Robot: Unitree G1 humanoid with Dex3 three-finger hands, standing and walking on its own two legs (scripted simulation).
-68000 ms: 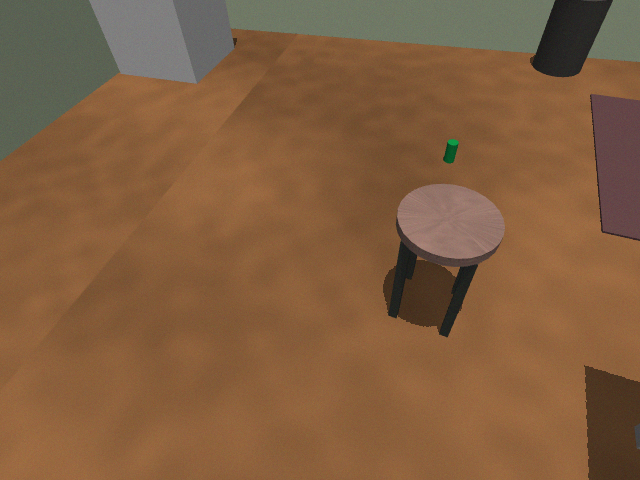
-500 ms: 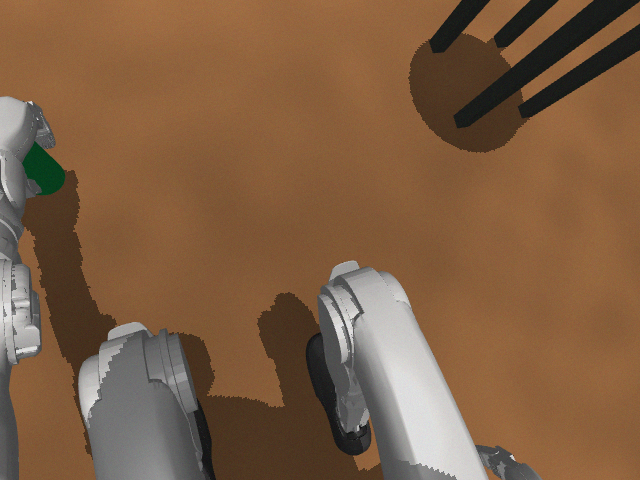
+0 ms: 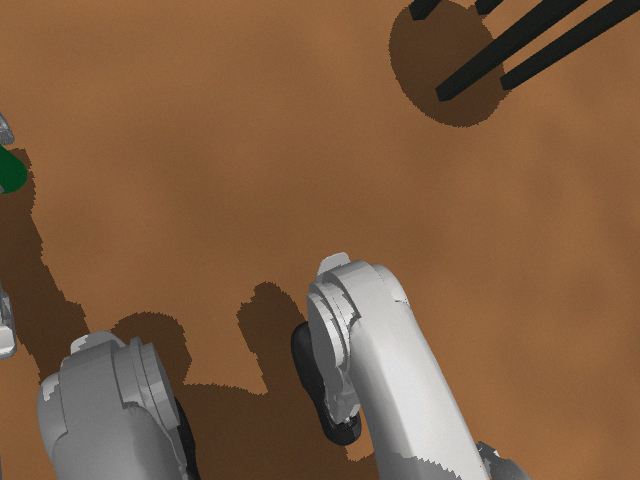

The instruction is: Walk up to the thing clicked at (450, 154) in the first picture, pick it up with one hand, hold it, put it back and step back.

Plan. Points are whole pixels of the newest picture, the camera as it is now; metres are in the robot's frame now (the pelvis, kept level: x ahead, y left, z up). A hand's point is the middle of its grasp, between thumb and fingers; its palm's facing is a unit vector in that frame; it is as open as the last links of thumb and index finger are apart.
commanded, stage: rest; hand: left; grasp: from above
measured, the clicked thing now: out of the picture +0.53 +0.28 -0.22
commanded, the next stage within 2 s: open in 1.06 s
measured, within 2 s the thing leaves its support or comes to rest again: rests again in 0.80 s
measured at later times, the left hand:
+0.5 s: hand out of the picture +0.51 +0.27 -0.22, palm faces -0.45 -0.10 -0.89, open 7.8 cm
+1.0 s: hand out of the picture +0.52 +0.27 -0.23, palm faces -0.45 -0.10 -0.89, open 7.8 cm
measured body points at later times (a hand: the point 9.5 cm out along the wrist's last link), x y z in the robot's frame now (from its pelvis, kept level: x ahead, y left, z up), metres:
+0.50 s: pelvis +0.00 +0.00 +0.00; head +0.29 +0.10 +0.33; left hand +0.53 +0.28 -0.17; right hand +0.01 -0.26 -0.06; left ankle +0.06 +0.13 -0.28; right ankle +0.11 -0.12 -0.28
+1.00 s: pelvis +0.00 +0.00 +0.00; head +0.30 +0.10 +0.32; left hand +0.54 +0.27 -0.18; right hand +0.00 -0.24 -0.06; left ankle +0.06 +0.13 -0.28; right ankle +0.11 -0.12 -0.28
